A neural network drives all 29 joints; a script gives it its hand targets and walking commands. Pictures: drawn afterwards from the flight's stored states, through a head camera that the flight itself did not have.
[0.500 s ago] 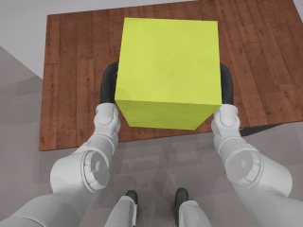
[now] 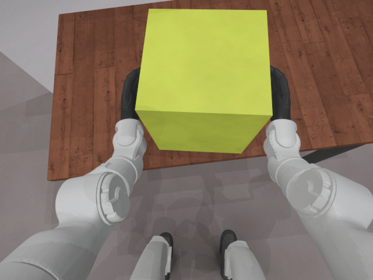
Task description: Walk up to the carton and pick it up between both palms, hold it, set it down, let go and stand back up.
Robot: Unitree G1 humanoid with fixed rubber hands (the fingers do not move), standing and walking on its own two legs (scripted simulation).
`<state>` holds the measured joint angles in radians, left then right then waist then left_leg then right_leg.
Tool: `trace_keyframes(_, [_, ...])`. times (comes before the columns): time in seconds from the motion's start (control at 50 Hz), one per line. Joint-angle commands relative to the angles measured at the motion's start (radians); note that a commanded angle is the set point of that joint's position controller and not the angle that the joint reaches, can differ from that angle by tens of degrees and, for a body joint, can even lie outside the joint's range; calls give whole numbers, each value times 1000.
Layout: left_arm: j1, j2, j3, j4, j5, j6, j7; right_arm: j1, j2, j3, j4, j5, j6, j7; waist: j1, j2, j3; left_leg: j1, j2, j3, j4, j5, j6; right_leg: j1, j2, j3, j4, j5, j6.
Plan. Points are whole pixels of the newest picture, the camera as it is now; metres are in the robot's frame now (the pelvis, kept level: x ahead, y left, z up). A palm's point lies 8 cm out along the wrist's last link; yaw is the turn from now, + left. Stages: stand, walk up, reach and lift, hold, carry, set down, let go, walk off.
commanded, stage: reach and lift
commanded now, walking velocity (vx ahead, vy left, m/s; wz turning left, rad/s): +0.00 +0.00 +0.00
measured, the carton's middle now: (202, 93) +0.48 +0.02 -0.03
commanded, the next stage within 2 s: none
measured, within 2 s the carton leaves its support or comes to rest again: leaves its support in 1.66 s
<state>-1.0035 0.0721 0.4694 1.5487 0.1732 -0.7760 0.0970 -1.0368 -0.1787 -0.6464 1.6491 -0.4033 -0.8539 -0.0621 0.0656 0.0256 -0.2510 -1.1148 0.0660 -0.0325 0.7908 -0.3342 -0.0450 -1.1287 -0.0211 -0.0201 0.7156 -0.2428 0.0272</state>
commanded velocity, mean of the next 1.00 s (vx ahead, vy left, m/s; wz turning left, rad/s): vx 0.00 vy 0.00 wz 0.00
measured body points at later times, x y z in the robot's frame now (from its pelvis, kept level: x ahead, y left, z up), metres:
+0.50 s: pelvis -0.01 +0.00 -0.02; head +0.19 +0.00 +0.39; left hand +0.45 +0.17 -0.03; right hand +0.47 -0.14 -0.03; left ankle -0.02 +0.14 -0.69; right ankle +0.02 -0.14 -0.69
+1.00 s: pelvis -0.01 +0.01 -0.01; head +0.18 +0.01 +0.39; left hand +0.44 +0.17 -0.03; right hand +0.47 -0.14 -0.03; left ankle -0.02 +0.14 -0.69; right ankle +0.02 -0.14 -0.69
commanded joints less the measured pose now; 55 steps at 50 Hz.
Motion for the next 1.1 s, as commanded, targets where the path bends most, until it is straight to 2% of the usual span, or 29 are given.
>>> trace_keyframes(0.0, [-371,-368,-192,44,93,2,-115,-346,487,196,187,-166,30,145,-8,-76,-645,162,-74,133,-27,379,1,593,52,-77,67,521,-24])
trace_keyframes(0.02, [-383,-380,-205,78,75,0,-118,-365,506,207,173,-170,31,142,-7,-89,-636,145,-70,127,-25,392,4,600,53,-81,70,544,-23])
trace_keyframes(0.1, [-366,-387,-220,87,73,-8,-124,-381,499,237,208,-141,7,146,6,-72,-674,117,-82,121,1,396,11,601,53,-67,106,564,-20])
trace_keyframes(0.14, [-374,-392,-245,81,58,-16,-124,-382,479,243,220,-138,-8,150,-7,-65,-673,120,-80,131,12,390,9,559,56,-72,101,504,-21])
trace_keyframes(0.18, [-368,-378,-231,94,64,-19,-126,-389,472,248,229,-133,-21,151,11,-74,-701,129,-81,132,19,387,11,548,59,-72,107,502,-17])
trace_keyframes(0.22, [-385,-381,-239,116,48,-31,-131,-391,477,238,246,-141,-35,153,-1,-72,-692,113,-76,129,14,375,10,542,65,-89,101,480,-16])
trace_keyframes(0.24, [-371,-358,-234,106,46,-38,-129,-389,460,247,255,-119,-36,155,8,-85,-655,108,-76,135,25,378,6,539,67,-84,110,481,-19])
trace_keyframes(0.28, [-399,-370,-247,132,29,-56,-135,-412,469,257,272,-116,-46,150,-8,-78,-659,86,-77,141,31,382,1,584,65,-75,117,518,-10])
trace_keyframes(0.32, [-364,-363,-233,137,46,-52,-133,-393,452,248,302,-120,-49,152,18,-84,-693,95,-77,153,23,372,11,603,67,-78,121,551,-3])
trace_keyframes(0.34, [-363,-347,-248,131,35,-52,-134,-392,453,257,289,-101,-56,153,8,-103,-698,69,-79,136,26,362,13,594,72,-80,128,519,-10])
trace_keyframes(0.36, [-380,-357,-259,117,27,-47,-131,-408,430,269,299,-97,-51,152,16,-77,-711,98,-75,136,20,369,16,553,66,-76,112,488,-14])
trace_keyframes(0.38, [-362,-367,-260,126,25,-42,-128,-397,429,267,309,-90,-47,156,21,-76,-704,101,-75,129,29,381,13,540,74,-75,116,484,-22])
trace_keyframes(0.4, [-361,-355,-264,121,23,-39,-127,-405,414,261,307,-95,-45,160,9,-77,-702,119,-76,143,24,384,6,513,75,-90,111,487,-20])
trace_keyframes(0.42, [-370,-352,-279,131,22,-39,-122,-409,410,273,303,-84,-46,163,17,-89,-722,135,-73,140,38,396,9,513,84,-91,119,498,-18])
trace_keyframes(0.52, [-356,-388,-297,133,2,-39,-124,-419,402,285,327,-55,-58,165,12,-63,-735,184,-72,134,61,433,-4,471,93,-89,120,487,-26])
trace_keyframes(0.56, [-326,-391,-292,135,14,-28,-124,-398,382,290,368,-38,-54,170,25,-42,-694,208,-74,131,57,454,-8,466,98,-88,105,492,-22])
trace_keyframes(0.62, [-344,-402,-317,143,-17,-24,-128,-436,404,320,336,-27,-56,169,26,-75,-701,185,-78,126,63,446,-1,491,104,-88,112,489,-28])
trace_keyframes(0.66, [-334,-389,-309,159,-22,-23,-128,-440,396,324,321,-16,-52,175,32,-94,-731,163,-81,120,49,449,6,509,106,-90,124,539,-12])
trace_keyframes(0.68, [-327,-396,-324,150,-27,-26,-124,-418,395,325,332,-12,-48,178,23,-89,-708,161,-86,121,55,429,4,516,104,-81,121,522,-17])
trace_keyframes(0.7, [-307,-392,-332,163,-32,-25,-126,-408,373,326,348,-5,-47,176,28,-78,-710,174,-84,128,51,431,-2,503,106,-88,121,524,-16])
trace_keyframes(0.72, [-319,-401,-330,160,-37,-24,-132,-424,397,335,346,-12,-45,176,24,-91,-695,178,-83,122,50,453,5,494,111,-85,113,523,-14])
trace_keyframes(0.74, [-318,-396,-336,144,-42,-21,-133,-435,389,340,341,-4,-45,181,37,-69,-693,172,-85,122,60,462,6,490,108,-78,120,540,-21])
trace_keyframes(0.76, [-348,-413,-344,148,-51,-21,-133,-462,396,355,325,2,-46,183,33,-80,-689,181,-82,126,61,447,-3,496,110,-82,116,517,-22])
trace_keyframes(0.82, [-323,-418,-356,143,-59,-12,-129,-421,396,370,334,39,-39,179,13,-93,-697,205,-82,122,66,486,-6,525,113,-87,113,578,-16])
trace_keyframes(0.9, [-323,-434,-355,131,-72,-19,-129,-426,425,396,330,53,-30,178,29,-88,-687,213,-80,116,72,525,-8,528,119,-77,120,607,-14])
trace_keyframes(0.96, [-324,-446,-367,127,-71,-13,-126,-415,423,409,339,62,-18,177,19,-88,-699,234,-85,123,69,514,-13,538,126,-85,113,600,-11])
trace_keyframes(0.98, [-290,-452,-356,144,-59,-6,-123,-416,413,402,326,55,-14,180,30,-57,-702,242,-85,128,64,525,-15,534,123,-81,108,593,-17])
trace_keyframes(1.04, [-286,-473,-381,133,-88,5,-124,-427,422,415,285,82,-21,184,34,-55,-759,274,-76,116,68,572,-14,537,126,-88,112,629,-16])
trace_keyframes(1.08, [-301,-494,-393,95,-97,7,-116,-425,429,442,287,103,-14,181,25,-50,-795,309,-81,107,72,606,-15,530,128,-86,117,676,-14])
